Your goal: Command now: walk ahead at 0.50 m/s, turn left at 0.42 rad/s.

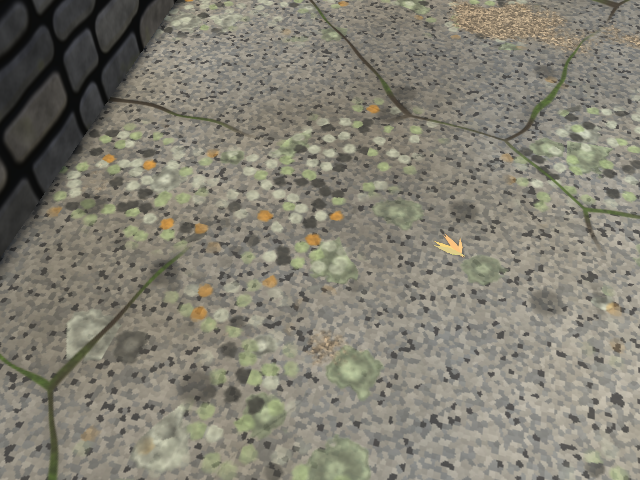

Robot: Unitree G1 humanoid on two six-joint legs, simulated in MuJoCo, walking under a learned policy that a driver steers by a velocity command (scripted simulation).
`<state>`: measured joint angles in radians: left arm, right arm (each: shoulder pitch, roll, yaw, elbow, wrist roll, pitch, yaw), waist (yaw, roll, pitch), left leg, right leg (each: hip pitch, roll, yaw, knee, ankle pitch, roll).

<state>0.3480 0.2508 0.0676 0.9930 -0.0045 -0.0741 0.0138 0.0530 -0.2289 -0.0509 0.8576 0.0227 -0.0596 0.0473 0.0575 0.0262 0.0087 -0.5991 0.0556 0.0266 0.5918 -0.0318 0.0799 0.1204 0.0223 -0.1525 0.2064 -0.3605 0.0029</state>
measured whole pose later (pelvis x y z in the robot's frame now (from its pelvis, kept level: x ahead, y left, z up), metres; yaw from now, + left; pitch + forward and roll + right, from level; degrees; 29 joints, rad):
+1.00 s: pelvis +0.56 +0.03 +0.01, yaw -12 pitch +3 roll +0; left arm 0.28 0.30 0.08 0.75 -0.02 0.00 0.03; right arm 0.05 -0.28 -0.04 0.72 -0.01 -0.08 -0.01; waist 0.06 0.02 0.03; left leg -0.57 -0.01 -0.12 0.55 -0.04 -0.06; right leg -0.22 0.13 0.17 0.47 -0.29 -0.06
